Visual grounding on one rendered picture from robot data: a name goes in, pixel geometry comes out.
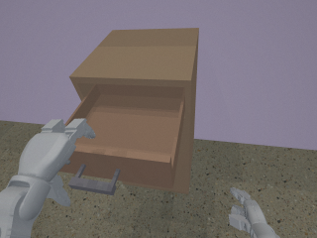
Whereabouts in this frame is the handle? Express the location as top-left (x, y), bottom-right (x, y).
top-left (68, 164), bottom-right (120, 195)

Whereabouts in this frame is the robot right hand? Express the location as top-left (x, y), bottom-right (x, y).
top-left (229, 187), bottom-right (267, 234)

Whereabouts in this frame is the robot left hand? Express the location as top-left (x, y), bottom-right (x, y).
top-left (18, 118), bottom-right (96, 207)

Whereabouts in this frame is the cabinet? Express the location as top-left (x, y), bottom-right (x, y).
top-left (69, 28), bottom-right (199, 194)

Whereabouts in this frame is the robot right forearm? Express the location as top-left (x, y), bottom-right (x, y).
top-left (250, 222), bottom-right (280, 238)

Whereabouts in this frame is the robot left forearm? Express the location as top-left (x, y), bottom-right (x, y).
top-left (0, 174), bottom-right (52, 238)

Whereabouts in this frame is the drawer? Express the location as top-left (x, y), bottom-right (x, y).
top-left (59, 83), bottom-right (185, 189)

